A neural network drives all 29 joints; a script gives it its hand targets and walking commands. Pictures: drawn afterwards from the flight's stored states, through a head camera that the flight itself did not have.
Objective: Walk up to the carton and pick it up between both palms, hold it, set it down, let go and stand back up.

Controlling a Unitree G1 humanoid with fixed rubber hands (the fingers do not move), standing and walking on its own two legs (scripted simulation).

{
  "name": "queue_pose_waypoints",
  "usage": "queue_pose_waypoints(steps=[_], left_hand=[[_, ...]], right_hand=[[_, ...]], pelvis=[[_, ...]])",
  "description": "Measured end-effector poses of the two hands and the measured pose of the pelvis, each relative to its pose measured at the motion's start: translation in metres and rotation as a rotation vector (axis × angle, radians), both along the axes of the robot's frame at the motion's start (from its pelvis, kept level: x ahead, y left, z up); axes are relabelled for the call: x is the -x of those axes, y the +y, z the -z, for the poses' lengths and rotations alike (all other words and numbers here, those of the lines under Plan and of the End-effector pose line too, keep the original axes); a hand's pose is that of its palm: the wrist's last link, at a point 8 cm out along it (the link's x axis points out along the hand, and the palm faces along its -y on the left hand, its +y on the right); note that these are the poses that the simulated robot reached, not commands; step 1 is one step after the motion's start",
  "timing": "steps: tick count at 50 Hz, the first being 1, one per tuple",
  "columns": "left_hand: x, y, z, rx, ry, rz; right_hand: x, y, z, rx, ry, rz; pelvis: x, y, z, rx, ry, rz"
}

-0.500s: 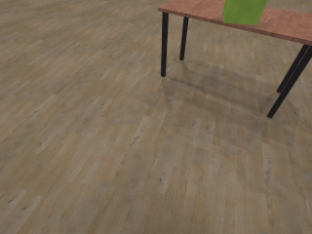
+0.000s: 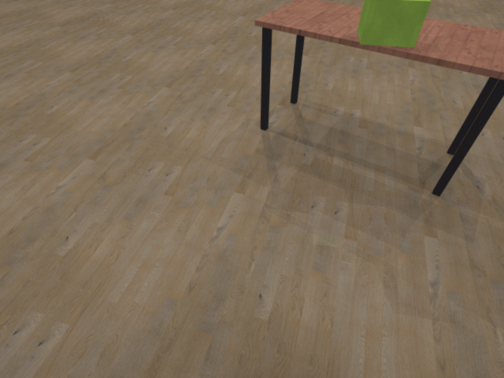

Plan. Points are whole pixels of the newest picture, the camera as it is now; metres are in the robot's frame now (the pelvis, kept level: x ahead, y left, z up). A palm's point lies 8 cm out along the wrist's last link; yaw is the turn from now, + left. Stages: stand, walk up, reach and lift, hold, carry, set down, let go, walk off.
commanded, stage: stand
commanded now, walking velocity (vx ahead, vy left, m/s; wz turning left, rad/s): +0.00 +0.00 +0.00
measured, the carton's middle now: (390, 17) +1.59 -0.61 +0.03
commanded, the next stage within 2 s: none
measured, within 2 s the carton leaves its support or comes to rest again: neither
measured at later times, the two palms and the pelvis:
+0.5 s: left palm out of the picture +0.05 +0.24 -0.14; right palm out of the picture +0.05 -0.26 -0.13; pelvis +0.00 +0.00 +0.00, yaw +0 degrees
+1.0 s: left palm out of the picture +0.05 +0.24 -0.14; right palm out of the picture +0.05 -0.26 -0.12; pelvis +0.01 +0.00 +0.00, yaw +0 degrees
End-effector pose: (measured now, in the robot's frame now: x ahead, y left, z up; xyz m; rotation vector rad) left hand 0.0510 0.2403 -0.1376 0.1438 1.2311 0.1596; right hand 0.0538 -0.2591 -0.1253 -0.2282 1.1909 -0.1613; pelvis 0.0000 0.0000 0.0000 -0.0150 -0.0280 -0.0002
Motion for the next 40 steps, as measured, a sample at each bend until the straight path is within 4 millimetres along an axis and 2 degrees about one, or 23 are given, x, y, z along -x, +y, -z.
queue_pose_waypoints(steps=[40], left_hand=[[0.0015,0.0000,-0.0024,-0.010,0.022,-0.006]], right_hand=[[0.0021,-0.0013,0.0024,-0.005,0.025,0.009]], pelvis=[[-0.0046,-0.0018,-0.0020,-0.002,0.009,0.000]])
